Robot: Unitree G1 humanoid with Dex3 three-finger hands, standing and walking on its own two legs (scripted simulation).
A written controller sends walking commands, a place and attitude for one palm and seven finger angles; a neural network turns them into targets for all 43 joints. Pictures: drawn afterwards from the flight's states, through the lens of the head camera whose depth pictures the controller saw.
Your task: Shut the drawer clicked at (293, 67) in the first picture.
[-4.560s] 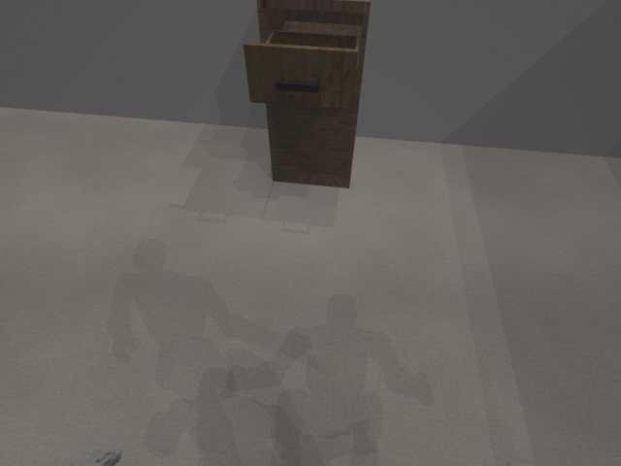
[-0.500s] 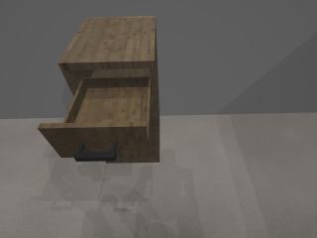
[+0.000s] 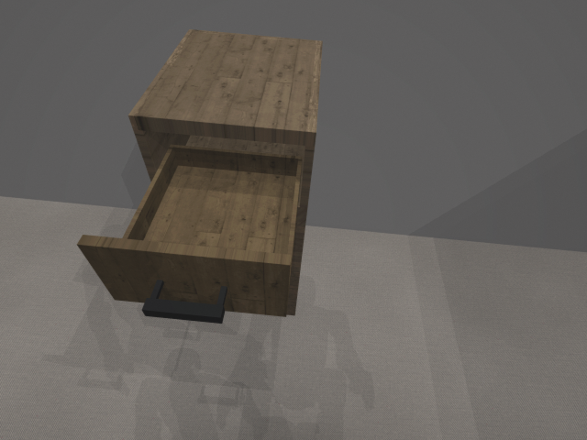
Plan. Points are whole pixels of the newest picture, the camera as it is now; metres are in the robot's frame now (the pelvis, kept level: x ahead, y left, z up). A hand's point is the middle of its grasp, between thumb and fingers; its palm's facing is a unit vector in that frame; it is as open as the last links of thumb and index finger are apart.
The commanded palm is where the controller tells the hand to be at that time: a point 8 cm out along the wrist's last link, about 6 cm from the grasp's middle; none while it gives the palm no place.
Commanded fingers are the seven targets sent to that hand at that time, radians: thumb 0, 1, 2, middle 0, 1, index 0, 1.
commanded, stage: come to a stop and stand still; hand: left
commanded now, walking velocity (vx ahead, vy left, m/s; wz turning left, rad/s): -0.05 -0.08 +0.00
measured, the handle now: (187, 299) +0.33 +0.22 -0.08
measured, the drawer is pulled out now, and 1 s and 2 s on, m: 0.30 0.30 0.30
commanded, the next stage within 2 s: look again from close up in 0.88 s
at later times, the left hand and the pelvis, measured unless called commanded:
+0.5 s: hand out of the picture +0.02 +0.19 -0.17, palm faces +0.02 -0.98 -0.22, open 7.4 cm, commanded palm none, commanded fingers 0.00 0.90 0.90 -0.20 -0.30 -0.20 -0.30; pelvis +0.01 +0.01 +0.00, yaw +0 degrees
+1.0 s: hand out of the picture +0.00 +0.18 -0.18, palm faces +0.03 -0.99 -0.16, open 7.4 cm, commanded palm none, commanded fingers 0.00 0.90 0.90 -0.20 -0.30 -0.20 -0.30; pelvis +0.02 +0.03 +0.00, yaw -1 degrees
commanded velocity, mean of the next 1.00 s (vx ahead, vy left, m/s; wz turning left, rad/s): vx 0.00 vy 0.00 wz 0.00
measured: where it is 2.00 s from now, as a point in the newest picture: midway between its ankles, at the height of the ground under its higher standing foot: outside the picture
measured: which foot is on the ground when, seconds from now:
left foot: down 0.00-1.00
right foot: down 0.00-1.00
